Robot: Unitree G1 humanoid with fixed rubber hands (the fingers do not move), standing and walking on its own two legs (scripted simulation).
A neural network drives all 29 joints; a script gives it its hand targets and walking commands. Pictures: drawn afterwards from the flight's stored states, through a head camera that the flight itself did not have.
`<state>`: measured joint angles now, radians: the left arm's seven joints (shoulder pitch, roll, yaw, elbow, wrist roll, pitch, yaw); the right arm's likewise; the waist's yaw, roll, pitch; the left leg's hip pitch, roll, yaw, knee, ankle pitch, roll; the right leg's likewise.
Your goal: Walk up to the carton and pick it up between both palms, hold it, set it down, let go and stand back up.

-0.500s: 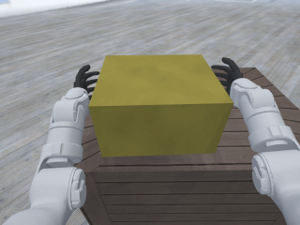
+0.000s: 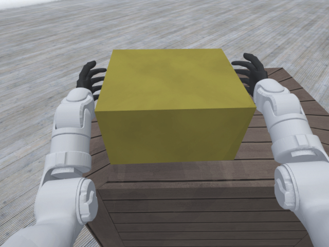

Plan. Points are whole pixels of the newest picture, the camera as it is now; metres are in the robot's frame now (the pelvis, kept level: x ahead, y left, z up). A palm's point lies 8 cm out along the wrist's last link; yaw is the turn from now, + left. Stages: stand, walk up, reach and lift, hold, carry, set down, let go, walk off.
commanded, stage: set down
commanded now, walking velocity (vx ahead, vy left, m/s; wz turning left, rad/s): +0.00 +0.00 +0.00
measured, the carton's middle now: (170, 101) +0.43 +0.01 +0.17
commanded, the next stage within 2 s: none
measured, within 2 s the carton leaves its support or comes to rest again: neither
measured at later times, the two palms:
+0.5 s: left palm (93, 106) +0.39 +0.19 +0.20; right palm (254, 95) +0.42 -0.20 +0.19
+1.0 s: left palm (99, 112) +0.40 +0.19 +0.17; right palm (251, 99) +0.43 -0.21 +0.17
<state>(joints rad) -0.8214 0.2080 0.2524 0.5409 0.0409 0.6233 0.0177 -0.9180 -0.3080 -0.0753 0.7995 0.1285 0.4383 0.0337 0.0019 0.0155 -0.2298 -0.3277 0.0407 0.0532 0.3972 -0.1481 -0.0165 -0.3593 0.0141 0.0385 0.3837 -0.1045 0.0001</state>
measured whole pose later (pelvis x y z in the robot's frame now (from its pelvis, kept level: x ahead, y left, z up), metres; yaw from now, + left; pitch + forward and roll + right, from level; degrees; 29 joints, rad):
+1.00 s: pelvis +0.02 -0.01 +0.00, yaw +0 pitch +6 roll +1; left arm -0.62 0.10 0.26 0.31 0.05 0.60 0.08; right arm -0.77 -0.31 -0.10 0.70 0.13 0.30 0.09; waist 0.01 0.02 -0.15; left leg -0.30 0.04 0.05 0.36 -0.16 -0.02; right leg -0.35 0.01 0.04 0.38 -0.14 0.00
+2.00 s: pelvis +0.05 +0.00 +0.00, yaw +0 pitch +8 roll +0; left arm -0.55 0.01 0.26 0.38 0.06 0.44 0.15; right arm -0.83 -0.35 -0.15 0.99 0.07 0.05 0.22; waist 0.07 0.02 -0.11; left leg -0.30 0.04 0.05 0.35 -0.19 -0.02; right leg -0.35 0.01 0.04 0.38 -0.17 -0.01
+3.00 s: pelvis +0.05 +0.00 +0.00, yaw +0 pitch +9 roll +0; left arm -0.55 -0.02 0.26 0.57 0.06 0.18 0.17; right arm -0.84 -0.36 -0.17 1.11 0.01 -0.10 0.22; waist 0.10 0.04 -0.11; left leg -0.32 0.04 0.05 0.35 -0.19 -0.03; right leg -0.37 0.02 0.04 0.38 -0.17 -0.01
